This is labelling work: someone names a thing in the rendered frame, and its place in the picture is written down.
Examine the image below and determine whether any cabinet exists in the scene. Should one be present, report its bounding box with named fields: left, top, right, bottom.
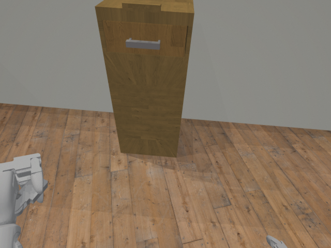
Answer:
left=95, top=0, right=194, bottom=158

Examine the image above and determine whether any left robot hand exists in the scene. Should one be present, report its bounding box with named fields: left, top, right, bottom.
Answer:
left=0, top=153, right=48, bottom=225

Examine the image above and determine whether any handle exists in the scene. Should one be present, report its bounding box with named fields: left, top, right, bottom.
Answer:
left=126, top=38, right=160, bottom=50
left=122, top=2, right=161, bottom=13

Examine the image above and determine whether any drawer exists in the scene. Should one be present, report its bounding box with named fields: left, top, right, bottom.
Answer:
left=103, top=20, right=187, bottom=57

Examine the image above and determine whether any right robot hand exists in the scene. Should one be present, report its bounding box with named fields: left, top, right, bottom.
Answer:
left=266, top=235, right=287, bottom=248

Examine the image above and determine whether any robot left forearm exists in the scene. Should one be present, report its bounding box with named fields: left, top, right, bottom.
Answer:
left=0, top=224, right=23, bottom=248

